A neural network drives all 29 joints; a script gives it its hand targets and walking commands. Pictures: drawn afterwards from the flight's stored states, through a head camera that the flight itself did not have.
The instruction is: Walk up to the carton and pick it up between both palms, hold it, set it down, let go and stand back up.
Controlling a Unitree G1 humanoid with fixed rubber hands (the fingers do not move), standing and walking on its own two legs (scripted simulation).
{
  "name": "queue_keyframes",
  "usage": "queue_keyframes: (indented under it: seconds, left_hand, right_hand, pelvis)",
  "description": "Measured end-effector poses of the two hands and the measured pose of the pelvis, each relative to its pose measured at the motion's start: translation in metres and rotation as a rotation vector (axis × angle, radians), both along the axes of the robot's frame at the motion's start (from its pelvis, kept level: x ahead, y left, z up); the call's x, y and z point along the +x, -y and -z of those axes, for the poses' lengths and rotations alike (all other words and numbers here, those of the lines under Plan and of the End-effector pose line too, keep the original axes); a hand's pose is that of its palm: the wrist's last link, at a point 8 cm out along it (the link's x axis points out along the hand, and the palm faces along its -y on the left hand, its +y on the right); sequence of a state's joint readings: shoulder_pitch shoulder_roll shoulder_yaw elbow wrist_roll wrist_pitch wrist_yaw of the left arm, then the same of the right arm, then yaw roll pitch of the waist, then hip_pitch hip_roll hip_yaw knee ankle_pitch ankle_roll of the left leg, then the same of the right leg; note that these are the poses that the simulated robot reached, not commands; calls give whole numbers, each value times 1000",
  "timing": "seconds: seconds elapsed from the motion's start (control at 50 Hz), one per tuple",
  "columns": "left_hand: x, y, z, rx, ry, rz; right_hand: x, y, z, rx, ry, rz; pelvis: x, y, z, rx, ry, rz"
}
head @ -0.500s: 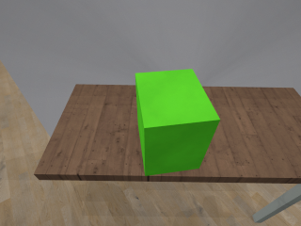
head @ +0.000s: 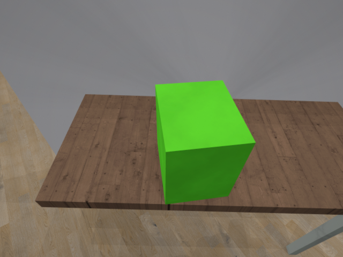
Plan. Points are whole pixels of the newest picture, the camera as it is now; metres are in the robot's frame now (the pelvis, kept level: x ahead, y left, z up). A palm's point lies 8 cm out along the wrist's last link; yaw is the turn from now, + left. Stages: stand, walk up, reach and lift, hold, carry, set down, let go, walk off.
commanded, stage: stand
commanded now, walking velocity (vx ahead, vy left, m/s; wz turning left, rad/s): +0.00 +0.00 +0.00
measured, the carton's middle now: (193, 143) +0.42 -0.04 +0.03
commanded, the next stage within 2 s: walk up in 0.42 s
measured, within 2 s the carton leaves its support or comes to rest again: neither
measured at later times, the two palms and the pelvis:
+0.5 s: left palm out of the picture -0.02 +0.20 -0.15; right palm out of the picture -0.02 -0.21 -0.15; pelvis +0.01 -0.01 +0.00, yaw +0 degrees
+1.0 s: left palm out of the picture +0.05 +0.15 -0.15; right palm out of the picture +0.01 -0.42 -0.16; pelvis -0.06 -0.13 -0.04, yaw +5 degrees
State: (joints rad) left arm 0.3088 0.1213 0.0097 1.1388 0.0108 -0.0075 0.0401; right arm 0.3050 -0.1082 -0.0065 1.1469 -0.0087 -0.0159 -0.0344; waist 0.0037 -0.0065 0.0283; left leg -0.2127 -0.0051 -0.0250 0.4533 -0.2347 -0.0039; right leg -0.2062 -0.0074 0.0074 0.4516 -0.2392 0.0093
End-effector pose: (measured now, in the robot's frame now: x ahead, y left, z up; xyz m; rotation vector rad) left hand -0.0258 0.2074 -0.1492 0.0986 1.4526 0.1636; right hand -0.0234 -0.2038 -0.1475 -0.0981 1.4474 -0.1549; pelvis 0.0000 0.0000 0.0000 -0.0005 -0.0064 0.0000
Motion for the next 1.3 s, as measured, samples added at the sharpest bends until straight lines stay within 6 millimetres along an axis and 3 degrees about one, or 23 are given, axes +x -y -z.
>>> queue_keyframes:
  seconds: [0.38,0.64,0.7,0.8,0.86,0.92,0.98,1.04,1.1,1.16,1.24,1.3]
  left_hand:
    - [11,7,-1,1,7,-1]
    - [-4,13,0,0,-41,5]
    - [10,-4,4,51,-24,59]
    - [59,-20,-2,150,103,121]
    - [85,-8,-7,171,198,129]
    - [97,20,-8,168,273,126]
    - [82,50,0,167,301,93]
    - [47,75,-3,160,273,33]
    - [17,85,-12,172,251,-1]
    - [0,88,-20,182,273,-25]
    - [-25,82,-24,205,285,-58]
    - [-54,72,-20,214,248,-90]
  right_hand:
    - [5,-2,3,17,-3,17]
    - [-4,16,0,-21,-28,12]
    - [-5,34,-2,-88,-1,6]
    - [-15,92,-13,-215,20,-6]
    - [-14,132,-13,-258,44,-35]
    - [0,172,-5,-265,102,-74]
    - [28,210,10,-258,185,-134]
    - [54,225,7,-238,269,-163]
    - [68,224,0,-198,308,-198]
    - [66,221,-4,-171,286,-253]
    - [63,209,-7,-142,240,-325]
    - [70,191,-9,-114,243,-374]
  pelvis:
    - [11,4,0,2,25,6]
    - [6,10,1,7,31,5]
    - [-4,20,5,13,29,-1]
    - [-24,49,8,4,37,-23]
    - [-35,70,12,11,34,-33]
    - [-44,97,22,10,26,-51]
    - [-54,123,38,-7,40,-76]
    - [-60,136,35,11,50,-107]
    - [-64,143,26,23,48,-119]
    - [-67,148,20,22,40,-141]
    - [-72,147,17,14,32,-187]
    - [-77,140,17,9,27,-220]
